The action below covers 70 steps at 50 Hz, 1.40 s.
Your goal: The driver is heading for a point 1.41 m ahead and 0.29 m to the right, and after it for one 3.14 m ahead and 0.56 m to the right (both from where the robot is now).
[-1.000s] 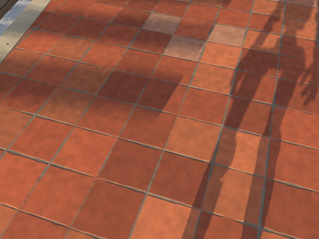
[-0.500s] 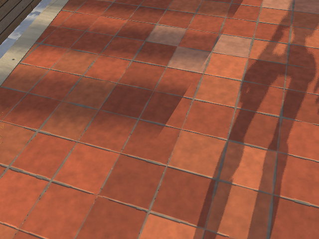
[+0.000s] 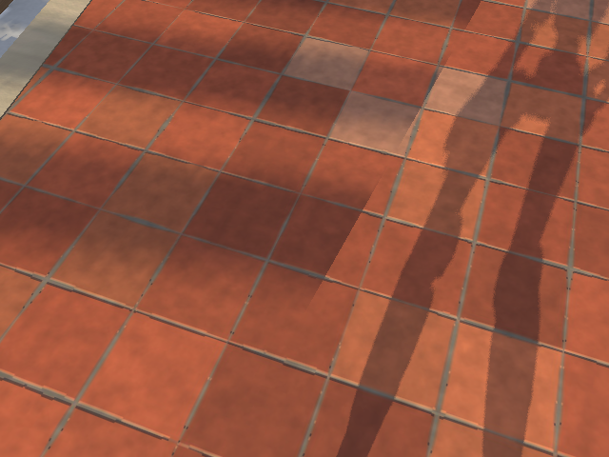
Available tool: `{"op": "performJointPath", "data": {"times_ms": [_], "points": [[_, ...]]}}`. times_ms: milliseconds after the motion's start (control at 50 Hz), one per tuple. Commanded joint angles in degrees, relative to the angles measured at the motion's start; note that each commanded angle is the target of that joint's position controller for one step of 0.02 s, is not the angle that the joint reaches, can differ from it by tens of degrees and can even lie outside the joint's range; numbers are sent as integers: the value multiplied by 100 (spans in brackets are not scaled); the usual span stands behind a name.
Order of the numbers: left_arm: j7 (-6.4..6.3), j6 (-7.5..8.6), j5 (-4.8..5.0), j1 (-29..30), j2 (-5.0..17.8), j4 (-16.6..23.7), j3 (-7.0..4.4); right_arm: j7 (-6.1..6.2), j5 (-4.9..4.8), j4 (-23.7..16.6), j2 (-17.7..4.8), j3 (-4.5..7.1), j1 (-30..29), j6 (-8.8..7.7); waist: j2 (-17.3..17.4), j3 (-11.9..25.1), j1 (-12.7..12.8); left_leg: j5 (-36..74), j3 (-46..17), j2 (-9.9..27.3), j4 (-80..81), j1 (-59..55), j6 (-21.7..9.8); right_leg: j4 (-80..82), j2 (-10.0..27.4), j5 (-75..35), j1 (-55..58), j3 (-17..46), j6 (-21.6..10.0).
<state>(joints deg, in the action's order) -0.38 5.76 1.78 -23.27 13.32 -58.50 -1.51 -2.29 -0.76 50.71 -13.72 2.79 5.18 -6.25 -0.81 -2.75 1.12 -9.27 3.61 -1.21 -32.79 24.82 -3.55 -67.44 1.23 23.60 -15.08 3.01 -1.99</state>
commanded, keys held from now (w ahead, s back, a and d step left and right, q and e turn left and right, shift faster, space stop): w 0.92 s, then w+e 0.08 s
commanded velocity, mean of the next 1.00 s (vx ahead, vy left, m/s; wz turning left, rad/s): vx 0.50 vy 0.00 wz -0.01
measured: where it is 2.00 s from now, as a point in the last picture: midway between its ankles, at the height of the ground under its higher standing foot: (362, 203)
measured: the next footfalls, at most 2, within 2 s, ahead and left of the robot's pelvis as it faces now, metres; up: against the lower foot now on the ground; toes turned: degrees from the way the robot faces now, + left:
right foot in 0.46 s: +0.46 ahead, -0.14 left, +0.00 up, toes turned -3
left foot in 1.02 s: +0.77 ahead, +0.11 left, +0.00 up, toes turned +1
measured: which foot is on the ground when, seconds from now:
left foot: down 0.00-0.46, up 0.48-1.00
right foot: up 0.00-0.44, down 0.46-1.00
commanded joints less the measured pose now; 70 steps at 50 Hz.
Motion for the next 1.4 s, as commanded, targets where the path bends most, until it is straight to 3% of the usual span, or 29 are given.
{"op": "performJointPath", "data": {"times_ms": [20,60,120,260,380,420,460,480,500,520,540,560,600,640,700,820,920,980,1000,1020,1040,1060,1080,1100,1120,1160,1200,1240,1400], "points": [[-77,135,-9,99,566,465,-192,-42,87,-27,-458,77,432,-79,349,487,-111,-1,-2122,1538,2165,-1626,-872,-516,683,-794,-1908,196,-180],[-89,-39,-41,-138,317,405,-191,-55,107,112,-381,61,524,-99,519,372,68,273,-1633,1332,2447,-1116,-939,-187,777,-938,-1521,136,-161],[-108,-121,-102,423,425,641,-256,58,98,286,-615,92,852,-117,400,31,64,570,-1286,1294,2725,-1047,-1065,479,856,-1487,-2084,50,-7],[32,-7,-104,2086,298,1137,-207,262,19,476,-826,103,1656,-2,318,-199,-423,821,-781,1146,2807,-1750,-814,2979,541,-3192,-2386,-289,131],[253,83,-46,2822,376,1510,-155,307,-25,704,-900,164,2142,177,351,-336,-541,1402,-825,1603,2214,-3030,-744,3771,355,-2473,-2620,-307,-77],[283,111,-39,2456,571,1473,-227,316,-20,660,-993,203,1980,228,523,-51,-265,2642,-769,1625,1720,-3178,-621,3889,132,-2046,-1892,-469,-245],[227,110,-56,869,1043,1021,-472,305,20,557,-903,154,1748,278,550,965,535,3962,-397,1165,-130,-2616,-351,3921,-112,-2154,438,-637,-572],[160,78,-135,-218,1523,822,-587,299,134,400,-693,50,1835,256,-202,1895,803,2053,-137,758,-2083,-1252,-144,3794,1120,-2154,2324,819,-981],[218,67,-173,-410,1712,691,-606,212,58,450,154,-173,2616,114,-1714,2608,322,-2160,-540,-318,-3836,932,144,4622,2260,-996,4030,3658,-1871],[219,76,-132,-229,1112,740,-445,192,-98,472,-554,-24,2154,-28,-1029,2229,516,-2284,-1201,11,-4439,1545,13,4964,2044,-561,3764,3703,-1589],[195,83,-119,316,886,852,-370,180,-211,271,-850,56,1558,-114,-746,1391,431,-1751,-1037,303,-4421,1823,-73,5054,1870,-994,2952,2753,-1321],[200,85,-147,797,785,957,-321,223,-184,216,-824,61,1261,-132,-169,977,237,-1207,-878,605,-4153,1567,-53,5219,1673,-1718,2062,2080,-1209],[234,103,-238,1101,540,952,-247,255,-60,223,-654,120,1270,-16,-173,612,-111,-713,-855,917,-3610,980,-2,5565,1308,-2350,1021,1260,-1105],[238,127,-209,970,558,836,-255,270,-49,260,-416,111,1419,120,-235,481,-235,-604,-772,980,-3275,805,73,5829,1181,-2552,678,904,-1177],[141,120,-201,731,798,709,-315,295,16,51,-431,136,868,198,-160,178,-193,5,-703,1057,-2528,1350,246,6063,1167,-2773,610,583,-1224],[20,27,-128,228,884,513,-319,205,9,-297,-288,78,-362,124,-216,-68,158,1543,-411,777,-503,1294,307,6167,902,-2589,839,-2,-940],[-14,-89,-77,-158,940,263,-365,53,-51,-582,-358,46,-1018,59,-267,-267,292,1174,-423,644,181,1457,135,5803,1290,-2677,1735,50,-888],[-43,-169,-48,-5,1051,269,-413,7,-47,-575,-619,150,-633,-22,-406,-18,-68,563,-342,404,445,584,-46,5169,1387,-3722,1902,243,-748],[-43,-197,-53,155,1047,317,-402,31,-37,-393,-799,258,21,-42,-413,359,-443,556,-191,219,571,-365,-151,4463,1181,-4498,1742,127,-638],[-39,-202,-104,224,875,407,-328,86,6,-99,-1137,408,1096,-54,-269,1090,-878,716,-411,462,353,-2008,-357,3195,835,-4267,1002,-75,-451],[-10,-143,-166,-271,316,549,-164,143,142,50,-1726,555,1979,-37,839,2108,-856,343,-2412,1979,377,-4401,-1012,935,73,-2118,-1086,-460,-64],[9,-33,-54,-513,105,462,-88,121,103,117,-1506,478,2136,-4,1733,2760,-804,-440,-4389,2651,1306,-5000,-1445,-352,-431,980,-2197,153,36],[9,29,110,-87,753,519,-266,125,61,59,-1075,346,1754,-13,1189,1965,-808,-864,-3815,2446,1480,-4326,-1136,-877,-78,807,-2696,543,-46],[-12,39,145,329,849,654,-297,143,52,-42,-832,273,1273,-17,912,1283,-674,-771,-2956,2280,1599,-3487,-883,-833,232,300,-2825,357,-112],[-50,5,93,528,783,684,-318,130,73,-72,-644,213,841,-36,563,823,-484,-476,-2332,2058,1858,-2615,-751,-516,461,-173,-2576,280,-105],[-70,-168,32,341,559,627,-374,113,149,-36,-429,166,473,-77,753,461,-144,-94,-1445,1727,2260,-1667,-583,-81,722,-683,-1941,317,-117],[-63,-309,38,290,348,649,-373,136,161,48,-490,203,492,-112,658,294,-35,333,-907,1660,2488,-1385,-640,45,762,-946,-1903,281,-103],[-72,-380,5,543,380,786,-411,197,182,112,-623,247,576,-130,498,142,-22,686,-533,1661,2589,-1424,-674,336,764,-1415,-2259,357,-58],[185,-314,-75,1945,227,1336,-322,388,119,248,-907,317,1115,11,237,-275,-432,1256,547,1672,2630,-2236,-530,2463,601,-2767,-2650,-210,-32]]}}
